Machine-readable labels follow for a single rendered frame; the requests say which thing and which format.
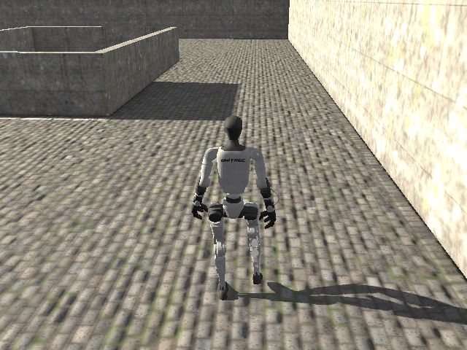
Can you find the left robot forearm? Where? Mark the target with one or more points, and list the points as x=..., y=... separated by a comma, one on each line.
x=199, y=194

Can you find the robot left upper arm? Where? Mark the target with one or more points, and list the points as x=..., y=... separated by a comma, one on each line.
x=206, y=167

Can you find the left robot shin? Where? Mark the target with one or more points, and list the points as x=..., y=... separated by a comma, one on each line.
x=220, y=267

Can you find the right robot forearm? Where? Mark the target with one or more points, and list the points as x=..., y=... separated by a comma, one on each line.
x=267, y=197

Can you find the robot right hand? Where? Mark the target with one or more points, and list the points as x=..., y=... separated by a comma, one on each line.
x=271, y=216

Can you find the robot left hand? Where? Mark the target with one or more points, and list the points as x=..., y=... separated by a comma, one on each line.
x=201, y=208

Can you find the right robot foot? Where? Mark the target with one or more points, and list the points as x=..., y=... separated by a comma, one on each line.
x=257, y=278

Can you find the robot right upper arm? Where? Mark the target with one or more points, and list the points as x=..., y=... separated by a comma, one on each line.
x=259, y=165

